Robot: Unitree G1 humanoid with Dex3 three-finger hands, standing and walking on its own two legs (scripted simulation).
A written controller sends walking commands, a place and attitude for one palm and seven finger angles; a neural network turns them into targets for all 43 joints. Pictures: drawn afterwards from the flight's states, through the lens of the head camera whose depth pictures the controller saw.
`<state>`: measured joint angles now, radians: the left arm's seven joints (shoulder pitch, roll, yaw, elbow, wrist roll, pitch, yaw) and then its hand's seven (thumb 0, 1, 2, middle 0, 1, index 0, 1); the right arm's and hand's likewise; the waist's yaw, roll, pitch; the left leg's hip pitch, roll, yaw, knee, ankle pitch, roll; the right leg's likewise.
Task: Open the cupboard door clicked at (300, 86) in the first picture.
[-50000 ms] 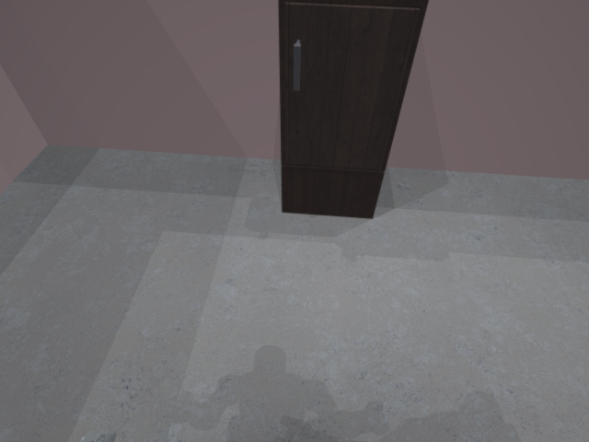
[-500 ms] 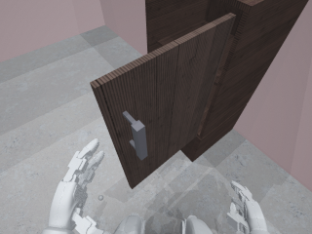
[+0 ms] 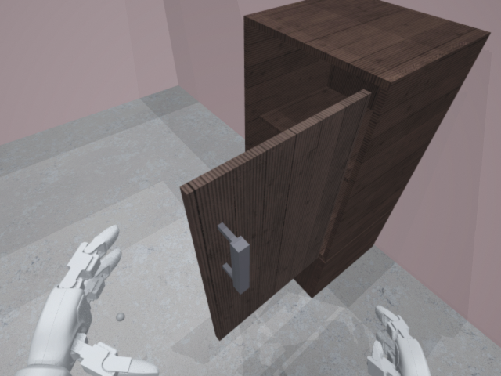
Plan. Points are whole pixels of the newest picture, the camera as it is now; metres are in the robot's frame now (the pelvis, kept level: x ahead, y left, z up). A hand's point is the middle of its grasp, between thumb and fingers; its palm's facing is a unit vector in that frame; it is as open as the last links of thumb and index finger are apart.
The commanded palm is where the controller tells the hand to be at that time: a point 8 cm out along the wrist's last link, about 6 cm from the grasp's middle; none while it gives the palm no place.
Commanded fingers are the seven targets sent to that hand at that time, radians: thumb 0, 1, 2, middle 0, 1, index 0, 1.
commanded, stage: draw the hand back to the body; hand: left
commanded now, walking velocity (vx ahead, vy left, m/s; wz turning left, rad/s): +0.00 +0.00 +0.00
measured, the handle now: (233, 259) +0.31 +0.06 +0.02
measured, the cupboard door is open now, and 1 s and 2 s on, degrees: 92 92 92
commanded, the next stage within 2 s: step back with the hand held close in 0.98 s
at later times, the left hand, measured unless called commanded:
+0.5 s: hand (45, 253) +0.20 +0.25 +0.19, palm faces +0.38 -0.83 -0.40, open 10.3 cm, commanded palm +0.16 +0.29 +0.21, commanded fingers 0.00 0.76 0.84 -0.19 -0.30 -0.19 -0.30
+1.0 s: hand (39, 242) +0.20 +0.24 +0.21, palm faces +0.44 -0.81 -0.39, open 7.4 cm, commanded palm +0.16 +0.28 +0.22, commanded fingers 0.00 0.90 0.90 -0.20 -0.30 -0.20 -0.30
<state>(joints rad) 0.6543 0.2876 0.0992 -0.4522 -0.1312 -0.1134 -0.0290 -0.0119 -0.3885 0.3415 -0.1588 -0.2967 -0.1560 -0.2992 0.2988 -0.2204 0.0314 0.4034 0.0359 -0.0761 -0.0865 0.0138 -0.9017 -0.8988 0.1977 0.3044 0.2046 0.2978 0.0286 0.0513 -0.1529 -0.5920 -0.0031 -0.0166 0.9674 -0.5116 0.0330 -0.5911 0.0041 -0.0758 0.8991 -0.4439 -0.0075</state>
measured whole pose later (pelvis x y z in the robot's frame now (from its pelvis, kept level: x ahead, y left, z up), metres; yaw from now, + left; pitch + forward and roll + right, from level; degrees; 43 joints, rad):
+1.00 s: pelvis +0.01 -0.02 +0.05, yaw -1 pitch -4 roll -1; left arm 0.48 0.34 0.34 -0.40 -0.07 -0.07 0.11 0.01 0.89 0.89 -0.21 -0.30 -0.21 -0.30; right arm 0.20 -0.22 0.02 0.63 0.00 -0.11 -0.08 0.01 -0.90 -0.90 0.20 0.30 0.20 0.30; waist 0.07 0.06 0.01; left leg -0.08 0.00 0.01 0.44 -0.29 0.01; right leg -0.10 0.02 -0.04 0.41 -0.24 -0.02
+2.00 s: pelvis -0.10 +0.01 +0.03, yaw +0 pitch -1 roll -1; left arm 0.51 0.40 0.46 -0.52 0.00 -0.24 0.16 0.01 0.89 0.89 -0.21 -0.30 -0.21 -0.30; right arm 0.23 -0.22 0.01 0.58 0.00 -0.08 -0.07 0.01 -0.90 -0.90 0.20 0.30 0.21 0.30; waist -0.01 -0.01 0.04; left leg -0.45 -0.02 0.04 0.69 -0.29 0.06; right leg -0.45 0.01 0.02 0.61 -0.14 0.01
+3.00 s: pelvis -0.28 -0.02 +0.04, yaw -6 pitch +0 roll +1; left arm 0.55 0.45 0.46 -0.46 -0.06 -0.20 0.16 0.01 0.89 0.89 -0.22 -0.30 -0.21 -0.30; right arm 0.26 -0.24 0.00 0.67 0.00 -0.11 -0.07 0.01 -0.90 -0.90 0.20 0.30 0.20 0.30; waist -0.05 -0.06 -0.04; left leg -0.37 0.00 0.08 0.54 -0.17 0.04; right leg -0.17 -0.01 -0.01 0.61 -0.45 0.01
